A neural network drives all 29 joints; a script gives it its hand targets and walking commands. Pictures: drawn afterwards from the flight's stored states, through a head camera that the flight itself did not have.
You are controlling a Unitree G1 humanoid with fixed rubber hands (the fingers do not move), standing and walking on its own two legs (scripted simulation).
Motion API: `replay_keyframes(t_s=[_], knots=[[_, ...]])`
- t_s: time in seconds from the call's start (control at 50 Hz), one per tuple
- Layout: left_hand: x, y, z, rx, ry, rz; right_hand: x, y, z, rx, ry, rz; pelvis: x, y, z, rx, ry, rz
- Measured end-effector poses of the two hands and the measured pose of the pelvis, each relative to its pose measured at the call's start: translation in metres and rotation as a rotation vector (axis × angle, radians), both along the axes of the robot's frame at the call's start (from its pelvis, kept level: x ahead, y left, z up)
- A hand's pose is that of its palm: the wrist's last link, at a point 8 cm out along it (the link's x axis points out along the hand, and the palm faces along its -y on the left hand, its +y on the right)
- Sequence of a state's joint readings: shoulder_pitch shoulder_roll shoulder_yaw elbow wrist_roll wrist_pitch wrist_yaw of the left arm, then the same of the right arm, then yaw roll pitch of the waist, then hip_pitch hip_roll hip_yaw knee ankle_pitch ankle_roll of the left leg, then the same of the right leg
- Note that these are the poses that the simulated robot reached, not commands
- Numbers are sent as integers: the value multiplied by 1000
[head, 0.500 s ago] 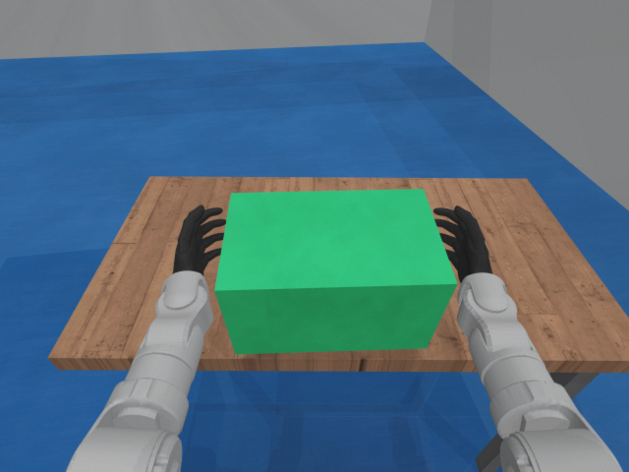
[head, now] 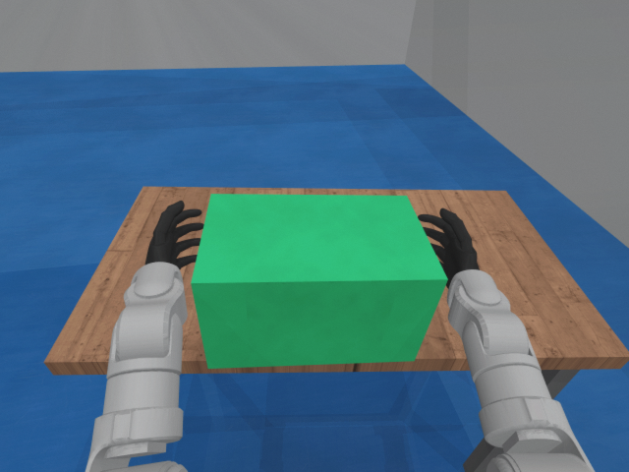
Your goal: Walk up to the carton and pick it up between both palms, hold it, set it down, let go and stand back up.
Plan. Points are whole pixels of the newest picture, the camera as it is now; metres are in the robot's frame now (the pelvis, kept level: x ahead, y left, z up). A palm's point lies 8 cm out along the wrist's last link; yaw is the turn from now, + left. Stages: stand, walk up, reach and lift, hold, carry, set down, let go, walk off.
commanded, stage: reach and lift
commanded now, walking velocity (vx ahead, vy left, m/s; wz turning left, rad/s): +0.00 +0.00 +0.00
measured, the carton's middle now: (312, 277) +0.38 -0.03 +0.09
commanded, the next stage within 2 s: hold in 0.88 s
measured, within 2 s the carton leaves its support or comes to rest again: neither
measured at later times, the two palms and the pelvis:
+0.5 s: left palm (167, 251) +0.37 +0.15 +0.17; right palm (466, 251) +0.34 -0.22 +0.16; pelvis +0.00 -0.01 +0.00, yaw +0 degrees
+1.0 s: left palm (163, 243) +0.36 +0.15 +0.18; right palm (471, 242) +0.34 -0.22 +0.18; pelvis -0.01 -0.01 +0.00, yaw -1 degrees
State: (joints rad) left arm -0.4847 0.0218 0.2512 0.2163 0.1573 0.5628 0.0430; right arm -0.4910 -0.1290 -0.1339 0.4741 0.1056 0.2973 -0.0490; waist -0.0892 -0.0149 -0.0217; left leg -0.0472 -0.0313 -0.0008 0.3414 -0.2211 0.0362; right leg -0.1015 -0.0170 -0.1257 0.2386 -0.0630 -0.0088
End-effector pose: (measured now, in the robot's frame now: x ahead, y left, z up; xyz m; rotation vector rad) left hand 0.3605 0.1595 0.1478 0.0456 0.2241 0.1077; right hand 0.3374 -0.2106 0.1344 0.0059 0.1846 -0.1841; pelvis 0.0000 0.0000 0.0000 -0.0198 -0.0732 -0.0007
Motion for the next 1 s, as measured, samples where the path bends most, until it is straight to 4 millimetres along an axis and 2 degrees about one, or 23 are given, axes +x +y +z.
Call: replay_keyframes(t_s=[0.3,0.62,1.0], knots=[[6,-13,19,-17,3,-11,3,-14,27,-21,-11,3,-4,-2,0,6,2,-25],[4,-4,18,-9,2,8,7,-4,24,-8,-23,7,-3,-7,0,6,-2,6],[1,-5,34,-14,-13,5,4,-5,43,-18,-43,9,-5,-6,0,5,-20,-16]])
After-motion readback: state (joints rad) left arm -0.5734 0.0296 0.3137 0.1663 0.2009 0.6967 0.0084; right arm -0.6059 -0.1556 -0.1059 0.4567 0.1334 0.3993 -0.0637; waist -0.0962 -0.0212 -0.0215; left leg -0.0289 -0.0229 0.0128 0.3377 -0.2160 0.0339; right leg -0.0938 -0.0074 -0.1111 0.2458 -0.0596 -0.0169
